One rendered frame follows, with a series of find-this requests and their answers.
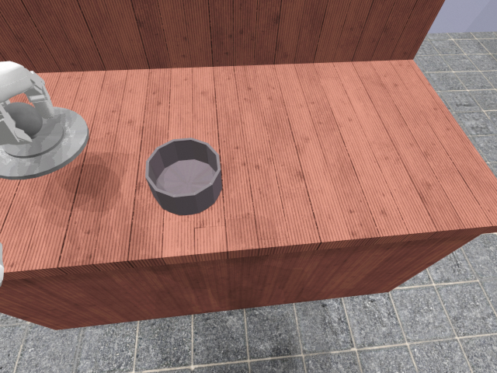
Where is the table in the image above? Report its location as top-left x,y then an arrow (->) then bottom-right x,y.
0,0 -> 497,330

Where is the knob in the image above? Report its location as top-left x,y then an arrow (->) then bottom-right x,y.
3,102 -> 43,137

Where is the pot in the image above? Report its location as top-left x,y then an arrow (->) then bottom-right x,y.
145,138 -> 222,215

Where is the lid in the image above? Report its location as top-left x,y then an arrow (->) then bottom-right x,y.
0,106 -> 89,180

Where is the left robot hand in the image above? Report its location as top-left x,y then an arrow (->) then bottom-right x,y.
0,61 -> 54,145

